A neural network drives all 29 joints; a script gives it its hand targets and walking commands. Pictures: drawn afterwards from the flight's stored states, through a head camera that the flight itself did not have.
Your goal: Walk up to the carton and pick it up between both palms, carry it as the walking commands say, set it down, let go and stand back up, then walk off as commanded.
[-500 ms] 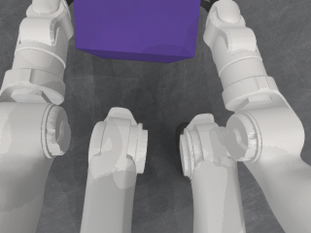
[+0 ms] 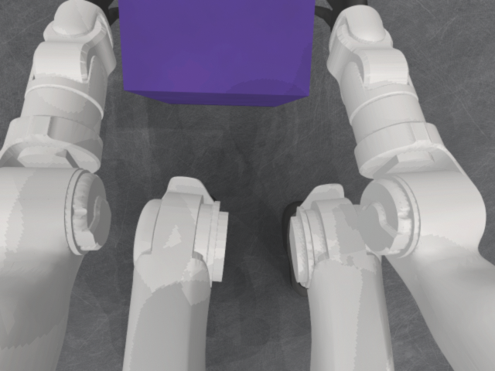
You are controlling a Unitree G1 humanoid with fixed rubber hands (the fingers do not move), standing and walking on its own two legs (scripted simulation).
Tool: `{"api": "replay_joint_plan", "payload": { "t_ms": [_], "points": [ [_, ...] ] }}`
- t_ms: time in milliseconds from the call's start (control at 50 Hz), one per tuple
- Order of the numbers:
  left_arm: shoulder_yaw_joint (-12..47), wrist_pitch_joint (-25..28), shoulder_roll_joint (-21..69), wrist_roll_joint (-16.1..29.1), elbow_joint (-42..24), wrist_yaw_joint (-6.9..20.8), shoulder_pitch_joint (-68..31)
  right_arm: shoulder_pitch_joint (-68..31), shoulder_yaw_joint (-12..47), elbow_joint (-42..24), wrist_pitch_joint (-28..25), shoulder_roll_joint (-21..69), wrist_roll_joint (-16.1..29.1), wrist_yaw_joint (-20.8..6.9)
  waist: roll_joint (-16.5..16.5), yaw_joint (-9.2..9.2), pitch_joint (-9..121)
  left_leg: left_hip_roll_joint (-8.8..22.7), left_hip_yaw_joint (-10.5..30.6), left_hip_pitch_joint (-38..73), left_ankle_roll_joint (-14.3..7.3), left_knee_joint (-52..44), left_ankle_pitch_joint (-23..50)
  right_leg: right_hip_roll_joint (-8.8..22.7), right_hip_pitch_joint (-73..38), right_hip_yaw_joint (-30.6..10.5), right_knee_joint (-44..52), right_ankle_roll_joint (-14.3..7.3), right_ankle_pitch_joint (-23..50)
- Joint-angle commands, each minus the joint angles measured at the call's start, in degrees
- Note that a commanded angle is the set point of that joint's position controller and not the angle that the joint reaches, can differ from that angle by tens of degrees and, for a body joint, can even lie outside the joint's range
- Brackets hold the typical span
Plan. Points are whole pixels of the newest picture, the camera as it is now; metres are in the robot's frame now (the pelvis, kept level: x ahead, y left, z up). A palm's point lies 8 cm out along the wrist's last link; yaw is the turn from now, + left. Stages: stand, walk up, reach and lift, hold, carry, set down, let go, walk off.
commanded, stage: set down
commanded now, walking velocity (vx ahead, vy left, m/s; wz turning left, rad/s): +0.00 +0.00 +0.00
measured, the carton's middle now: (221, 23) +0.54 +0.07 -0.24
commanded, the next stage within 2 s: none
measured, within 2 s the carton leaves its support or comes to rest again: neither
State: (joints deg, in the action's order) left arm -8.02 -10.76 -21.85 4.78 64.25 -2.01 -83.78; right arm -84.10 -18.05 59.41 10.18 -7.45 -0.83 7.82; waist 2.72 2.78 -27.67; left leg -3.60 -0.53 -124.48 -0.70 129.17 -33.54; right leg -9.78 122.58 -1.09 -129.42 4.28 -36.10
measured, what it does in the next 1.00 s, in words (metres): stands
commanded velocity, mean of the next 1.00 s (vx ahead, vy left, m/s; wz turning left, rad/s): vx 0.00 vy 0.00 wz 0.00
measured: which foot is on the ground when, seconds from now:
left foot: down 0.00-1.00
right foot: down 0.00-1.00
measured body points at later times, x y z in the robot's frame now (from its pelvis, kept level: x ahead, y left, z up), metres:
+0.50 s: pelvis +0.00 +0.00 +0.00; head +0.37 +0.04 +0.24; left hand +0.54 +0.22 -0.19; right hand +0.56 -0.08 -0.18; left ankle +0.12 +0.11 -0.33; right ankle +0.11 -0.12 -0.33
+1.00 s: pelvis +0.00 -0.01 +0.01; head +0.37 +0.03 +0.25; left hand +0.54 +0.26 -0.16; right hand +0.57 -0.12 -0.15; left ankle +0.12 +0.10 -0.33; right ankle +0.11 -0.12 -0.33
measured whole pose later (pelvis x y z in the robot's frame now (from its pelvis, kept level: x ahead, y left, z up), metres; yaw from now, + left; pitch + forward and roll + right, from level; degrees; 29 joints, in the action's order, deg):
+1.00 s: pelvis +0.00 -0.01 +0.01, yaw +0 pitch +30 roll -2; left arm -9.9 -9.3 -26.8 11.5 49.8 -2.2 -78.5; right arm -80.1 -5.3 46.8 11.7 -16.1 11.6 12.5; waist 2.6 2.7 -30.2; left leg -1.9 0.0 -123.5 -1.1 126.6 -33.1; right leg -6.9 121.3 1.2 -126.8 1.8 -35.9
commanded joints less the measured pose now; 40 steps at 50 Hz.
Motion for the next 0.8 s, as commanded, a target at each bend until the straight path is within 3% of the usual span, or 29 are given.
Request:
{"api": "replay_joint_plan", "payload": {
  "t_ms": [0, 20, 40, 60, 80, 100, 140, 160, 180, 200, 240, 260, 280, 320, 380, 400, 440, 500, 520, 540, 560, 600, 620, 640, 660, 680, 700, 740, 780],
  "points": [
    [12.42, 4.02, 48.2, 4.7, -15.54, 14.66, -39.68, -30.97, 16.6, -5.07, -0.59, 50.91, 3.19, -12.12, -0.08, 3.07, 65.18, -2.17, 0.28, 28.71, -0.46, -11.48, 17.66, -0.31, -17.26, 3.78, 9.28, -3.41, 13.24],
    [12.87, 3.96, 50.0, 5.05, -15.58, 14.66, -39.92, -31.71, 16.62, -6.3, -1.03, 50.6, 3.26, -11.8, -1.12, 3.52, 67.19, -2.17, -0.52, 29.42, 0.28, -10.97, 19.75, -0.26, -20.69, 2.66, 9.83, -4.12, 15.12],
    [13.4, 3.74, 48.54, 4.43, -13.4, 14.63, -39.3, -28.98, 14.5, -3.67, -0.94, 50.12, 1.92, -12.14, -1.51, 1.15, 64.34, -2.02, 0.8, 28.94, 0.04, -12.06, 18.7, -0.43, -17.46, 4.08, 9.03, -4.16, 15.05],
    [12.06, 3.18, 48.39, 2.96, -12.29, 14.64, -39.13, -30.69, 14.27, -1.98, -0.82, 48.52, 1.96, -11.81, -3.34, 2.77, 64.09, -2.31, -0.9, 27.24, 0.77, -11.53, 17.12, -0.15, -20.53, 3.26, 9.94, -4.05, 13.7],
    [12.48, 3.69, 48.47, 4.67, -13.62, 14.6, -39.18, -28.37, 14.81, -3.87, -0.78, 48.6, 1.69, -11.72, -1.55, 1.5, 65.09, -2.02, 0.59, 27.38, 0.41, -12.07, 17.28, -0.09, -20.0, 3.12, 9.23, -4.41, 14.15],
    [11.35, 3.96, 46.54, 3.29, -13.44, 14.32, -37.74, -28.92, 14.73, -3.31, -0.87, 49.92, 2.55, -11.99, -2.0, 3.93, 65.29, -1.91, -0.07, 27.51, 0.24, -11.98, 18.91, -0.29, -19.97, 2.73, 9.56, -4.07, 15.46],
    [11.59, 3.99, 44.44, 2.9, -13.54, 14.01, -38.14, -28.54, 14.07, -3.06, -1.04, 46.66, 2.55, -11.91, -3.63, 3.1, 62.89, -1.41, 0.11, 28.62, 0.65, -12.61, 17.36, -0.05, -18.65, 3.66, 9.26, -3.82, 13.93],
    [10.46, 4.25, 43.59, 1.71, -13.9, 13.67, -36.79, -28.79, 13.96, -4.58, -1.31, 45.04, 2.46, -11.57, -3.39, 4.23, 64.81, -1.56, 0.12, 29.29, 0.56, -11.64, 18.98, -0.14, -17.91, 3.19, 8.73, -4.11, 14.82],
    [10.68, 4.08, 45.56, 2.86, -13.24, 13.6, -37.2, -30.82, 14.36, -5.3, -1.45, 44.06, 1.84, -11.13, -3.23, 3.07, 65.57, -2.05, -0.08, 30.63, 0.53, -11.56, 18.55, 0.45, -20.59, 3.21, 9.26, -3.61, 13.48],
    [9.34, 4.35, 41.4, 2.22, -14.21, 12.92, -37.14, -29.33, 13.21, -3.85, -1.49, 43.16, 2.34, -10.53, -1.21, 4.0, 66.72, -1.57, 1.12, 30.24, 0.39, -12.58, 17.72, 0.36, -21.33, 4.0, 8.21, -3.62, 13.47],
    [9.09, 5.3, 37.55, 2.94, -14.98, 11.82, -35.89, -29.06, 12.06, -5.87, -2.55, 37.32, 2.34, -9.37, -3.74, 2.87, 68.57, -1.48, 0.29, 33.53, 0.85, -11.99, 19.72, 0.07, -21.19, 4.19, 8.58, -3.52, 14.05],
    [6.99, 4.94, 33.88, 1.76, -12.39, 11.25, -36.59, -27.1, 10.13, -3.93, -2.25, 35.02, 0.14, -8.64, -1.26, 1.67, 65.81, -1.45, 0.6, 32.43, 0.95, -12.01, 19.21, 0.2, -19.13, 4.93, 8.85, -3.06, 13.83],
    [5.92, 5.24, 31.98, 1.29, -13.57, 10.54, -34.47, -27.1, 10.43, -4.62, -2.46, 33.09, 1.08, -8.32, -1.9, 3.47, 66.71, -1.26, 0.12, 30.23, 0.48, -12.25, 16.29, 0.45, -20.79, 3.71, 9.48, -3.22, 12.18],
    [3.66, 5.88, 21.66, 0.18, -10.78, 7.94, -32.97, -23.7, 7.16, -3.25, -3.03, 22.08, 0.08, -5.78, -2.37, 1.83, 69.19, -0.72, -0.22, 32.37, 1.41, -11.92, 17.46, 1.16, -24.88, 4.55, 8.93, -2.69, 13.67],
    [0.01, 7.22, 4.2, -1.4, -8.79, 3.48, -26.63, -18.99, 4.22, -3.1, -3.96, 4.73, 0.68, -1.31, -4.27, 3.62, 70.43, 0.08, -0.11, 36.6, 1.62, -13.44, 17.68, 1.95, -25.98, 4.69, 10.26, -2.16, 12.19],
    [-2.14, 7.16, -0.92, -0.31, -7.07, 2.09, -24.88, -18.7, 3.62, -3.03, -4.05, -0.3, 1.05, -0.08, -2.16, 3.06, 69.7, 0.76, 0.37, 34.17, 1.4, -14.24, 14.14, 2.56, -26.75, 4.67, 10.97, -2.08, 10.06],
    [-1.81, 7.8, -8.38, 1.44, -8.82, -0.35, -25.48, -18.97, 4.3, -6.53, -4.79, -6.89, 2.29, 2.23, -2.89, 2.22, 72.3, 1.83, 1.57, 37.47, 1.22, -14.8, 18.31, 3.06, -27.93, 4.76, 10.23, -1.99, 13.71],
    [-1.76, 8.71, -8.98, 2.53, -9.64, -1.55, -23.01, -17.73, 6.41, -8.02, -6.25, -9.74, 4.65, 3.27, -6.03, 1.21, 78.13, 2.07, 1.14, 41.07, 2.48, -13.3, 23.99, 3.61, -26.81, 4.88, 10.34, -2.22, 18.6],
    [-3.02, 8.91, -11.02, 2.56, -7.41, -1.99, -21.54, -16.79, 7.49, -7.82, -6.37, -10.01, 5.47, 3.86, -4.61, 2.92, 78.79, 2.11, 1.3, 41.07, 1.96, -12.8, 27.13, 3.62, -28.34, 4.39, 9.96, -1.69, 20.68],
    [-1.46, 8.82, -9.07, 4.65, -8.35, -1.99, -20.6, -15.53, 8.05, -8.26, -6.65, -10.24, 5.81, 3.87, -3.79, 1.42, 79.59, 1.9, 1.78, 41.1, 1.68, -13.39, 27.36, 3.56, -29.1, 4.24, 10.72, -1.86, 20.52],
    [-2.26, 9.5, -12.85, 3.18, -9.01, -2.21, -20.23, -15.75, 8.01, -9.27, -6.46, -8.62, 7.91, 3.62, -5.26, 3.39, 82.67, 2.83, 2.08, 43.61, 1.38, -13.21, 27.68, 3.95, -27.68, 4.17, 9.69, -1.73, 21.02],
    [-2.9, 9.5, -12.38, 3.51, -8.27, -2.33, -16.1, -12.33, 10.14, -9.32, -7.0, -9.75, 8.61, 3.34, -4.54, 3.32, 86.94, 3.08, 2.47, 45.05, 1.44, -12.06, 33.94, 3.49, -28.25, 4.9, 8.84, -1.41, 24.83],
    [-3.39, 10.16, -13.32, 4.05, -11.14, -2.28, -17.12, -12.97, 12.02, -11.06, -6.73, -8.75, 8.63, 3.2, -2.58, 5.22, 88.2, 2.72, 1.94, 44.87, 0.99, -11.25, 35.03, 4.05, -28.91, 3.07, 9.53, -1.4, 25.63],
    [-1.44, 10.13, -10.8, 6.39, -12.37, -2.11, -18.43, -10.8, 13.16, -10.55, -6.66, -7.33, 9.86, 3.03, -1.37, 2.71, 90.7, 2.62, 2.81, 45.08, 0.91, -11.32, 36.63, 3.77, -31.09, 3.4, 9.42, -1.7, 28.11],
    [-2.13, 9.96, -12.65, 5.18, -12.1, -2.12, -16.51, -12.18, 11.15, -11.67, -6.99, -10.13, 10.13, 2.95, -4.25, 3.73, 91.07, 3.21, 2.72, 45.07, 1.44, -10.76, 38.66, 4.06, -29.19, 3.21, 8.4, -1.87, 28.73],
    [-2.87, 10.05, -13.85, 4.97, -12.12, -2.14, -15.41, -9.32, 11.58, -9.0, -6.24, -9.73, 9.36, 3.18, -3.36, 3.05, 90.32, 2.72, 2.61, 44.58, 1.23, -10.92, 38.54, 3.68, -28.23, 3.41, 9.11, -1.46, 28.43],
    [-2.51, 9.26, -13.94, 4.44, -11.87, -1.57, -15.18, -11.82, 12.23, -14.16, -6.83, -9.87, 12.25, 2.94, -5.23, 4.79, 92.51, 3.5, 2.92, 46.65, 1.11, -11.49, 38.51, 3.37, -30.09, 3.83, 8.54, -1.29, 27.94],
    [-3.9, 9.81, -14.13, 5.77, -15.24, -1.39, -15.29, -14.17, 15.89, -20.4, -6.67, -8.47, 14.64, 2.57, -3.27, 7.6, 97.8, 2.87, 1.49, 47.9, 0.71, -10.83, 40.66, 3.33, -33.71, 2.67, 9.53, -1.56, 30.37],
    [-2.32, 9.24, -14.94, 5.99, -17.86, -1.0, -14.91, -12.81, 13.23, -17.97, -6.07, -10.55, 13.33, 2.83, -5.93, 6.0, 97.87, 2.71, 2.65, 50.79, 0.78, -11.16, 40.79, 3.2, -29.96, 3.97, 8.02, -2.06, 26.9]
  ]
}}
